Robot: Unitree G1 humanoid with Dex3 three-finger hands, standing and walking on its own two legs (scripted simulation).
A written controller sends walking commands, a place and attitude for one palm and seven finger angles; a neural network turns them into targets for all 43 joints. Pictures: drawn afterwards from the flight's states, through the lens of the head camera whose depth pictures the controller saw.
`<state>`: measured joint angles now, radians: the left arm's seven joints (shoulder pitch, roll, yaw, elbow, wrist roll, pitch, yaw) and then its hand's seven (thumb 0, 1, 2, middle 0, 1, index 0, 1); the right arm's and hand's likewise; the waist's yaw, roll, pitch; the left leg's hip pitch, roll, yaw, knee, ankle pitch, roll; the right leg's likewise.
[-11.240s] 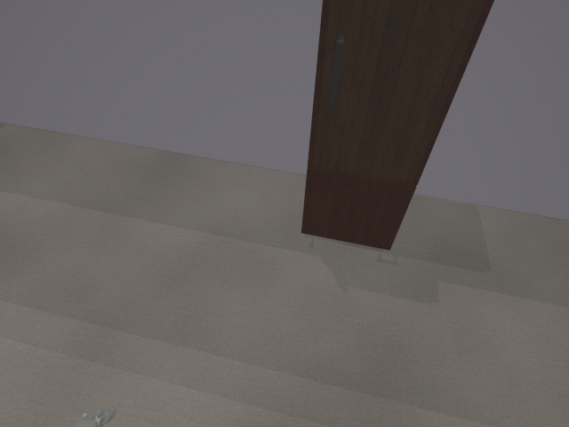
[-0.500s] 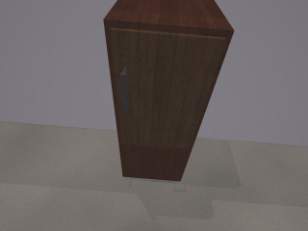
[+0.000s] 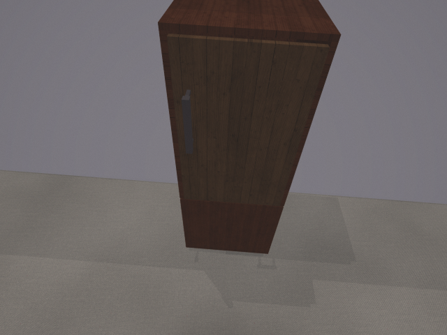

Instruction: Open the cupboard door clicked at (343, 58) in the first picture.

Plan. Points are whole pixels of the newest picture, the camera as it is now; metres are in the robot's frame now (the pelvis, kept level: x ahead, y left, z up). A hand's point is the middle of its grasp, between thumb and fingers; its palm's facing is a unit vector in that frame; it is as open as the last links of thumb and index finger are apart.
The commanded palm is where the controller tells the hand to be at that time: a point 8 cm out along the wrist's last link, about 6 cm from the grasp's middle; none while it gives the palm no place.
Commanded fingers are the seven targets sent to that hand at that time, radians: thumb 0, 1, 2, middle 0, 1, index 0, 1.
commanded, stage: look again from close up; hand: left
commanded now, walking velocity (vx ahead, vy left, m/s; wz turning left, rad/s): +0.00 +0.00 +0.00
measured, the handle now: (188, 123) +0.63 +0.14 +0.03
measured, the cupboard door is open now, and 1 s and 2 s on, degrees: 0 0 0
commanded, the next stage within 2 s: shuffle to correct the standing spot in 1.00 s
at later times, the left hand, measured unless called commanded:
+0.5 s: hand out of the picture -0.07 +0.15 -0.18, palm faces +0.07 -0.99 -0.15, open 7.4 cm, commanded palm none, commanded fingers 0.00 0.90 0.90 -0.20 -0.30 -0.20 -0.30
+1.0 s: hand out of the picture -0.04 +0.22 -0.17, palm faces -0.02 -0.98 -0.22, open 7.4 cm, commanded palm none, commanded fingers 0.00 0.90 0.90 -0.20 -0.30 -0.20 -0.30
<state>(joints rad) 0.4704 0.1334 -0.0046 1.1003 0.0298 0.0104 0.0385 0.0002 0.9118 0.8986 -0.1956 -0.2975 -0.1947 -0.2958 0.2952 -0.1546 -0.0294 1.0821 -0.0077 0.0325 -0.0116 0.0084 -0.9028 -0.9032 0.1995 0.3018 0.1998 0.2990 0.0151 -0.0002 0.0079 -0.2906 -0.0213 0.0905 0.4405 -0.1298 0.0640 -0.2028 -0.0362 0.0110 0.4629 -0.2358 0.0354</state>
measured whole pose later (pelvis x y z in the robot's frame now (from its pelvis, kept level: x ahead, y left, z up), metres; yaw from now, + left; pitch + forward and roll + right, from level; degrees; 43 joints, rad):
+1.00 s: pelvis -0.07 +0.03 +0.00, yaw -5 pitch -1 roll -1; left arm 0.32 0.18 0.04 1.04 0.02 0.04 0.03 0.00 0.91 0.90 -0.19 -0.30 -0.19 -0.30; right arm 0.31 -0.14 -0.03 1.09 -0.02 0.02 -0.03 0.01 -0.90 -0.90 0.20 0.30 0.20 0.30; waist -0.02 0.00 -0.04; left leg -0.27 -0.05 0.11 0.29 -0.03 0.08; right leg -0.12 0.01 -0.06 0.52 -0.43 -0.02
